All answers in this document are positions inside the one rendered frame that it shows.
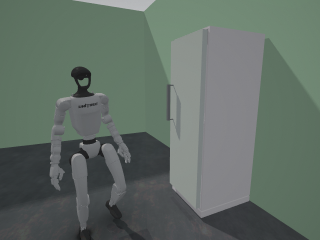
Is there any left robot hand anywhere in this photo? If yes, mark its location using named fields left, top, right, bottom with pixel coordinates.
left=117, top=142, right=131, bottom=164

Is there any fridge door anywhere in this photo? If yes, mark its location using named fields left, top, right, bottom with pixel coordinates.
left=169, top=29, right=208, bottom=209

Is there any handle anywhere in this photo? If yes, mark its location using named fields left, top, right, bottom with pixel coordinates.
left=166, top=84, right=174, bottom=121

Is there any right robot forearm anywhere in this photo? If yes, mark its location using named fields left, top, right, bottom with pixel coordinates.
left=50, top=126, right=62, bottom=165

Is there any left robot forearm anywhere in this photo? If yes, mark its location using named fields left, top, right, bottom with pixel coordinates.
left=106, top=119, right=123, bottom=145

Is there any right robot hand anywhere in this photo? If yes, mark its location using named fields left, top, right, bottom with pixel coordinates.
left=49, top=164, right=65, bottom=191

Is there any right robot foot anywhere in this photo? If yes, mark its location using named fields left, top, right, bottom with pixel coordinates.
left=79, top=225, right=91, bottom=240

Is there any right robot upper arm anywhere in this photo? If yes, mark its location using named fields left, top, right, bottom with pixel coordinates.
left=54, top=97, right=71, bottom=135

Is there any left robot upper arm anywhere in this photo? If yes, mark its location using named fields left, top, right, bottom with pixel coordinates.
left=95, top=93, right=112, bottom=124

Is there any right robot shin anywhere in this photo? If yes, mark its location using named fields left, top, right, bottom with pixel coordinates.
left=76, top=197, right=89, bottom=231

